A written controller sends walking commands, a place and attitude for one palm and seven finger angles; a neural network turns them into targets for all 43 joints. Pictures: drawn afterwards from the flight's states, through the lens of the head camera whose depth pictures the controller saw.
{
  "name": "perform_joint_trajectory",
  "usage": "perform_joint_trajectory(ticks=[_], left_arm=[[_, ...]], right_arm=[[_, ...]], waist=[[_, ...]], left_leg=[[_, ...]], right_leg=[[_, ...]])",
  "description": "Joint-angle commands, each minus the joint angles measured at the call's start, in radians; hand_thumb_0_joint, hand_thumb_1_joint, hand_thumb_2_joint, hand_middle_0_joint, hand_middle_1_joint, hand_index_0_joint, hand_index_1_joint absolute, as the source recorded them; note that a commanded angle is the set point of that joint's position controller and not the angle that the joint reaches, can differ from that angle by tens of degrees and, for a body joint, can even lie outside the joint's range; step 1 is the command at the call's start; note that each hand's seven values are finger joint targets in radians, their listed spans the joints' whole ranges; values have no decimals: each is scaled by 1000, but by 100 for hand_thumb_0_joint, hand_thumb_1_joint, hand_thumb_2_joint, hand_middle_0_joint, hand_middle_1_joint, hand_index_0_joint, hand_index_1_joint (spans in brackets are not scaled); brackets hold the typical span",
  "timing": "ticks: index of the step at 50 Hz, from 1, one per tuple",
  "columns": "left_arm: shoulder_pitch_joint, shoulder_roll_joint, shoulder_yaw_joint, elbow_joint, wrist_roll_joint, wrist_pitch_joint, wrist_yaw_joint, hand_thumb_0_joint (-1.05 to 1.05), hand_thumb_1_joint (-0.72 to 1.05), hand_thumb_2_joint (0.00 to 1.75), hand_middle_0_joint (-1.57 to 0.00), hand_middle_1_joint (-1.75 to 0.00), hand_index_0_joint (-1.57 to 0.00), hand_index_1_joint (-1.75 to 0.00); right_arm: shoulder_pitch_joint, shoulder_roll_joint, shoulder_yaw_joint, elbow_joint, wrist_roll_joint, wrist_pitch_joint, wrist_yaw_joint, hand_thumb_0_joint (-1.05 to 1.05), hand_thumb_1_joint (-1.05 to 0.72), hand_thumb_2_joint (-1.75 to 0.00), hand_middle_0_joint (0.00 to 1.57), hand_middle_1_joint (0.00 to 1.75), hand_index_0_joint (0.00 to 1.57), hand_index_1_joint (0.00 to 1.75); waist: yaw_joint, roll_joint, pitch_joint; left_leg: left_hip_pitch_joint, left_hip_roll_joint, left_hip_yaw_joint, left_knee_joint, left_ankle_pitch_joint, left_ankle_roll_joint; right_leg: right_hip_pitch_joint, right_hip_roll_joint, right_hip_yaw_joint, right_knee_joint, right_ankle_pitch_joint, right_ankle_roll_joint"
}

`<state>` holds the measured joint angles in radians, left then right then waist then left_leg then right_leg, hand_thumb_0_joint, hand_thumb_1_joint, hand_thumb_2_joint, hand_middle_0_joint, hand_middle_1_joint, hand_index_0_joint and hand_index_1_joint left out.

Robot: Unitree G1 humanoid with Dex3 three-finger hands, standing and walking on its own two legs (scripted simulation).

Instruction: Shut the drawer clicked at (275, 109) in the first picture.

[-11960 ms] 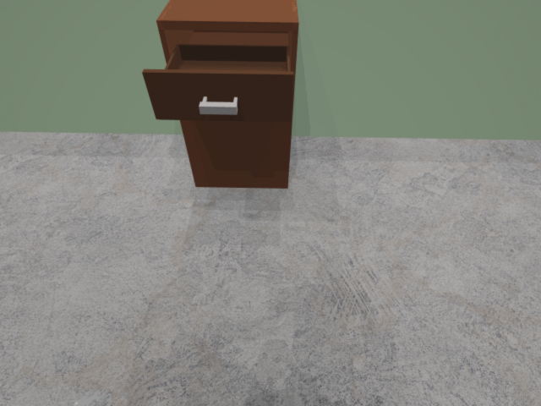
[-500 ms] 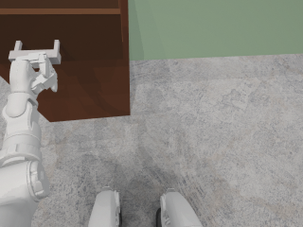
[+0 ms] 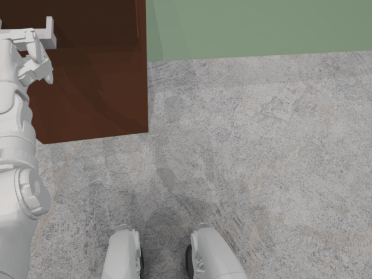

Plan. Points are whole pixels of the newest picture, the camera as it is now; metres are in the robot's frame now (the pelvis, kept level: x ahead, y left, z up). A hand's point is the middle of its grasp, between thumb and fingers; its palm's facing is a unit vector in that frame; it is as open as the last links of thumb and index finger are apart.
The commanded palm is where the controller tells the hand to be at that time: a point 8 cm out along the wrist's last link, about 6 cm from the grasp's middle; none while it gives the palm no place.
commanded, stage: push the drawer shut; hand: left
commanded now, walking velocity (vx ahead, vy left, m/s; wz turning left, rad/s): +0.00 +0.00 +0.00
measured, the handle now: (23, 30) +0.61 +0.28 +0.06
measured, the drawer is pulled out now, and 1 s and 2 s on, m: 0.03 0.00 0.00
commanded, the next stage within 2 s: pull the fist back off the drawer in 0.46 s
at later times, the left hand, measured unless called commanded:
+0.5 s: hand (42, 47) +0.57 +0.24 +0.06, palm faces +0.10 -0.99 -0.05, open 3.0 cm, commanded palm +0.60 +0.24 +0.06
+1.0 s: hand (44, 49) +0.57 +0.24 +0.05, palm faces +0.10 -0.99 -0.03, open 3.0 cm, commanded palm +0.55 +0.24 +0.06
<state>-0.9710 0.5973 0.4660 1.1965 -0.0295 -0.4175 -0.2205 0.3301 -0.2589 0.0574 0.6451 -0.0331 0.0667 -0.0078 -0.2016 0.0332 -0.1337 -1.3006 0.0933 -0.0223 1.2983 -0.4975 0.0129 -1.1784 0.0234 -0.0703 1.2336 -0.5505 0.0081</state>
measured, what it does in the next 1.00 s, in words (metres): stands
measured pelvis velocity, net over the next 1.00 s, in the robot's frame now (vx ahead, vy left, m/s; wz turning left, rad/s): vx -0.02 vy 0.01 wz -0.02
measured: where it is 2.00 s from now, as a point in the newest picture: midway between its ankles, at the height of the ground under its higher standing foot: outside the picture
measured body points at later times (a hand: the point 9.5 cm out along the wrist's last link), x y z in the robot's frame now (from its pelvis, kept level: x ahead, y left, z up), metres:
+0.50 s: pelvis -0.01 +0.00 -0.02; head +0.19 +0.05 +0.38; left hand +0.56 +0.29 +0.06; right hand -0.04 -0.26 -0.11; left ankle +0.04 +0.11 -0.61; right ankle +0.01 -0.13 -0.61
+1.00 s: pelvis -0.02 +0.01 -0.02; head +0.18 +0.06 +0.38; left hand +0.55 +0.29 +0.06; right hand -0.04 -0.25 -0.11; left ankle +0.04 +0.11 -0.61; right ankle +0.01 -0.13 -0.61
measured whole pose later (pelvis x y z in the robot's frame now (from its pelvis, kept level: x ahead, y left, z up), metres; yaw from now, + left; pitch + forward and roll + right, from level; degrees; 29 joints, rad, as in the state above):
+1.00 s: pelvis -0.02 +0.01 -0.02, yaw -1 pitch +32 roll -8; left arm -1.19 0.74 0.43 1.22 0.02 -0.26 -0.21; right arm 0.38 -0.25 0.11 0.63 -0.05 0.02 0.00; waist -0.26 0.04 -0.10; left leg -1.46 0.09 -0.06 1.36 -0.47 0.02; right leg -1.31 0.03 -0.10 1.27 -0.52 0.01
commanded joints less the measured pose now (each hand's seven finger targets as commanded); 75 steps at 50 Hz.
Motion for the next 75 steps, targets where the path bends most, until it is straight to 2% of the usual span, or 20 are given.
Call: perform_joint_trajectory(ticks=[1,7,9,14,16,20,22,28,33,35,41,43,54,59,66,68,70,71,73,75], left_arm=[[-545,304,17,-196,-10,-52,13,0,90,90,-140,-160,-140,-160],[-635,330,9,-186,14,-37,18,0,90,90,-140,-160,-140,-160],[-655,354,15,-146,20,-18,21,0,90,90,-140,-160,-140,-160],[-717,430,40,-161,41,3,18,0,90,90,-140,-160,-140,-160],[-745,407,15,-144,40,16,10,0,90,90,-140,-160,-140,-160],[-820,420,-10,-141,51,31,19,0,90,90,-140,-160,-140,-160],[-857,386,-41,-152,51,35,22,0,90,90,-140,-160,-140,-160],[-887,380,-88,-144,53,58,21,0,90,90,-140,-160,-140,-160],[-875,378,-85,-135,47,86,19,0,90,90,-140,-160,-140,-160],[-869,430,-50,-135,50,92,21,0,90,90,-140,-160,-140,-160],[-826,390,-47,-143,45,107,22,0,90,90,-140,-160,-140,-160],[-811,377,-41,-190,42,97,23,0,90,90,-140,-160,-140,-160],[-492,310,24,-287,2,54,30,0,90,90,-140,-160,-140,-160],[-392,261,37,-353,-28,3,41,0,90,90,-140,-160,-140,-160],[-336,189,3,-306,-31,-46,42,0,90,90,-140,-160,-140,-160],[-347,194,7,-317,-36,-64,33,0,90,90,-140,-160,-140,-160],[-204,213,45,-448,-60,-76,19,0,90,90,-140,-160,-140,-160],[-126,175,21,-503,-74,-68,11,0,90,90,-140,-160,-140,-160],[-3,110,-21,-589,-106,-32,-1,0,90,90,-140,-160,-140,-160],[68,83,-35,-656,-138,15,1,0,90,90,-140,-160,-140,-160]], right_arm=[[202,-209,-68,-25,-6,0,-9,0,-90,-90,20,30,20,30],[230,-215,-63,-23,-14,1,-7,0,-90,-90,20,30,20,30],[238,-220,-57,-21,-15,5,-9,0,-90,-90,20,30,20,30],[262,-224,-49,-22,-21,5,-8,0,-90,-90,20,30,20,30],[263,-220,-48,-21,-16,5,-9,0,-90,-90,20,30,20,30],[273,-227,-38,-10,-18,-3,-16,0,-90,-90,20,30,20,30],[274,-225,-37,-7,-19,-12,-18,0,-90,-90,20,30,20,30],[264,-233,-21,2,-16,-39,-32,0,-90,-90,20,30,20,30],[262,-231,-17,-6,-15,-53,-33,0,-90,-90,20,30,20,30],[266,-233,-14,-12,-17,-52,-34,0,-90,-90,20,30,20,30],[267,-229,-21,-23,-18,-54,-21,0,-90,-90,20,30,20,30],[270,-230,-30,-26,-19,-52,-16,0,-90,-90,20,30,20,30],[257,-210,-59,-45,-12,-28,15,0,-90,-90,20,30,20,30],[241,-198,-76,-47,-6,-15,21,0,-90,-90,20,30,20,30],[231,-186,-88,-33,-3,6,22,0,-90,-90,20,30,20,30],[226,-186,-91,-31,-4,12,20,0,-90,-90,20,30,20,30],[213,-183,-100,-71,4,22,23,0,-90,-90,20,30,20,30],[203,-174,-103,-90,14,25,28,0,-90,-90,20,30,20,30],[191,-166,-108,-110,32,30,32,0,-90,-90,20,30,20,30],[170,-163,-111,-127,49,31,26,0,-90,-90,20,30,20,30]], waist=[[-47,198,-510],[-70,259,-552],[-84,223,-517],[-87,277,-585],[-107,247,-552],[-128,295,-532],[-145,312,-536],[-161,353,-525],[-154,354,-527],[-144,334,-530],[-126,320,-519],[-109,358,-573],[-16,276,-581],[4,215,-581],[-9,156,-513],[-3,193,-526],[72,232,-668],[85,237,-693],[95,207,-689],[96,144,-625]], left_leg=[[552,-30,-69,-114,309,20],[584,-26,-88,-97,339,20],[539,-24,-89,-92,309,23],[536,-23,-88,-64,351,27],[493,-23,-81,-57,316,33],[483,-22,-93,-59,243,32],[495,-21,-103,-60,224,34],[485,-14,-112,-65,157,33],[468,-19,-112,-68,128,33],[436,-21,-105,-63,128,35],[459,-21,-118,-85,114,30],[528,-17,-130,-97,149,22],[627,-16,-103,-146,318,9],[640,-22,-74,-151,412,11],[618,-34,-45,-142,473,15],[652,-33,-45,-138,505,11],[761,-39,-36,-167,634,4],[808,-41,-32,-185,692,3],[852,-41,-29,-214,756,5],[828,-47,-15,-257,694,11]], right_leg=[[43,35,13,-160,220,-30],[-13,36,6,-138,226,-35],[-15,38,4,-140,212,-30],[-6,40,5,-124,239,-32],[-7,43,11,-135,223,-27],[-65,42,6,-127,173,-30],[-96,40,3,-122,164,-31],[-136,38,0,-119,130,-32],[-127,38,-4,-118,120,-33],[-96,40,-1,-117,117,-32],[-104,40,-12,-118,111,-34],[-118,39,-18,-109,128,-38],[16,42,-20,-152,211,-38],[104,44,-10,-170,292,-33],[147,41,6,-179,379,-27],[139,39,8,-175,398,-30],[258,39,13,-182,489,-36],[302,42,13,-201,533,-34],[360,46,9,-235,591,-27],[428,50,8,-279,601,-20]])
